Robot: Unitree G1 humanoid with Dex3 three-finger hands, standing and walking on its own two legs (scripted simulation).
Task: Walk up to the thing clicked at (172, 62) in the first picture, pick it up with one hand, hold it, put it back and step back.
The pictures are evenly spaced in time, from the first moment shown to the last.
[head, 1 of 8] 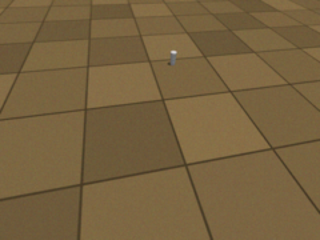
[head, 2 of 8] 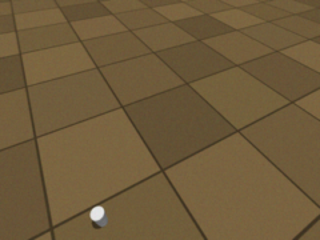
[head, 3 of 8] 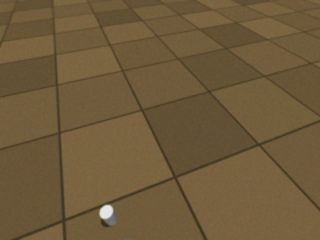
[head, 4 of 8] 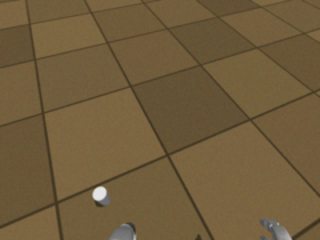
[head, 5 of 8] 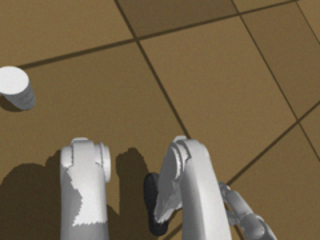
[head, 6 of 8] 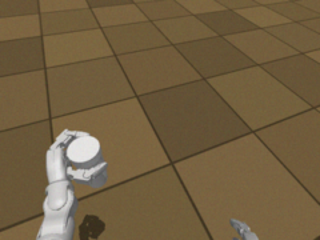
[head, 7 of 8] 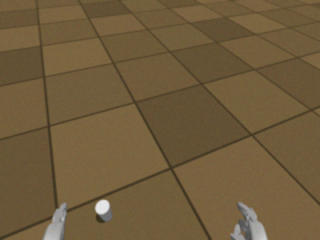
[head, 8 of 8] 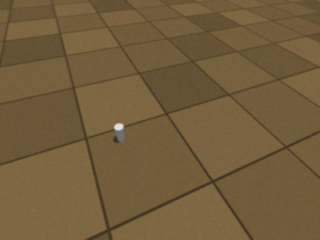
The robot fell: no
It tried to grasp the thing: yes
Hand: left
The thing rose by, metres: 0.67
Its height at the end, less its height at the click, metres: +0.00
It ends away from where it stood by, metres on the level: 0.02
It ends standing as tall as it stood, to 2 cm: yes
